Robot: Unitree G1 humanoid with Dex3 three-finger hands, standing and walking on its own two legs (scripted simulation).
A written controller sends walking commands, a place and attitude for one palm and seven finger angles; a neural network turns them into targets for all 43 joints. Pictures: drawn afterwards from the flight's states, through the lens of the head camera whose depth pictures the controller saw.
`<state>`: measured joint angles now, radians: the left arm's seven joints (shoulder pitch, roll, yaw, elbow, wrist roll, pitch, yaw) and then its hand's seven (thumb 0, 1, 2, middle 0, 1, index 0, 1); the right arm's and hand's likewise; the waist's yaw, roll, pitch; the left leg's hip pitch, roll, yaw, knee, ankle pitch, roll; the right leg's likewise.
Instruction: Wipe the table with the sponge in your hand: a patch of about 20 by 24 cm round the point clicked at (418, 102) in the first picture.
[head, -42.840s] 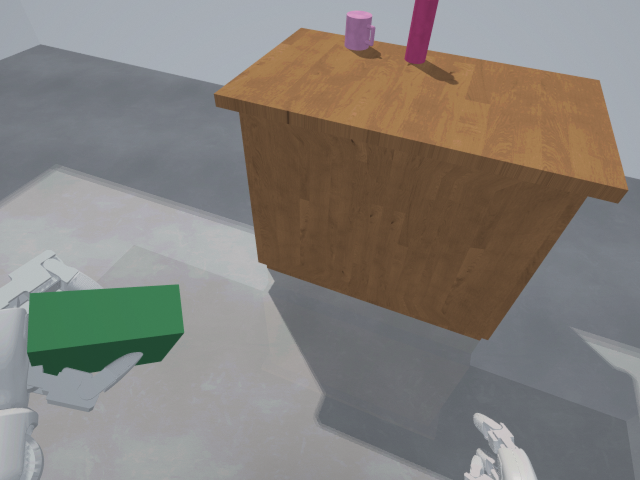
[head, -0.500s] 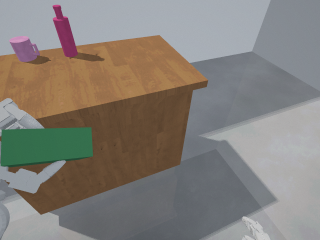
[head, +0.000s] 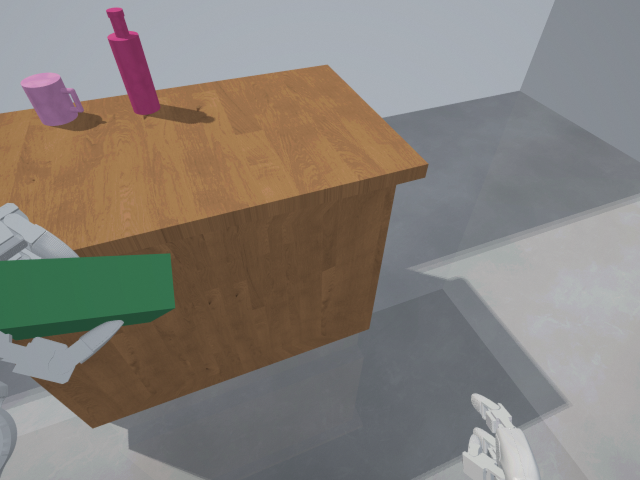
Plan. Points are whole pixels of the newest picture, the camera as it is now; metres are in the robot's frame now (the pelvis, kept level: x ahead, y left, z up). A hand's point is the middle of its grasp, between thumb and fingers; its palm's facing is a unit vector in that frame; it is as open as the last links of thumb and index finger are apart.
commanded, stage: stop stepping back and stand still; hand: left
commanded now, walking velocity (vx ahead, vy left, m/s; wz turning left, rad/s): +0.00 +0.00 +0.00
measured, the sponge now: (114, 296) +0.23 +0.21 +0.19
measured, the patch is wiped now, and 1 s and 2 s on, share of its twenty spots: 0.95 0.95 0.95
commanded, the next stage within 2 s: stand and wait in 0.30 s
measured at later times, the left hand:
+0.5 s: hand (36, 293) +0.21 +0.25 +0.22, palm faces +0.43 -0.83 -0.34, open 9.2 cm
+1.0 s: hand (42, 298) +0.21 +0.25 +0.22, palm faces +0.43 -0.83 -0.35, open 9.2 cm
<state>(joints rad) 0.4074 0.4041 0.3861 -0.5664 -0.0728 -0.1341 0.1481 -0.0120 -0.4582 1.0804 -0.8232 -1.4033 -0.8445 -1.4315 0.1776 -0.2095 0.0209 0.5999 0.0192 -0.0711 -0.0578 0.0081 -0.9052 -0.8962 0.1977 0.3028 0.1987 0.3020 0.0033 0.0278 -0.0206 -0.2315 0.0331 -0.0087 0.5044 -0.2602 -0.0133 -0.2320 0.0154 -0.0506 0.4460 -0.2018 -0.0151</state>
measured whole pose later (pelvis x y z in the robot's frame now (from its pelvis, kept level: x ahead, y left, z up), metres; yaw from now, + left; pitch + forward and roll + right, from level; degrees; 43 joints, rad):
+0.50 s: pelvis +0.00 +0.02 +0.00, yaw -1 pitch -1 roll -1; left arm 0.40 0.39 0.38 -0.56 -0.07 -0.14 0.15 -0.01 -0.46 1.08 -0.82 -1.40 -0.84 -1.43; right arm 0.19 -0.20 0.03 0.61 0.01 -0.05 -0.06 0.01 -0.90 -0.90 0.20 0.30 0.20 0.30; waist 0.00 0.02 -0.03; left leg -0.22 0.01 0.01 0.47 -0.24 0.01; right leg -0.22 0.00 -0.03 0.40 -0.17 0.01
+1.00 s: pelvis -0.01 +0.01 +0.00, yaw -1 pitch +0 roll -1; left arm 0.41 0.37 0.37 -0.54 -0.06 -0.14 0.16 -0.01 -0.46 1.08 -0.82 -1.40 -0.84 -1.43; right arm 0.19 -0.22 0.02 0.61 0.01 -0.05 -0.06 0.01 -0.90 -0.90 0.20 0.30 0.20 0.30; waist 0.00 0.04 -0.03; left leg -0.23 0.02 0.01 0.47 -0.23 0.01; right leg -0.23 0.00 -0.03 0.39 -0.16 0.01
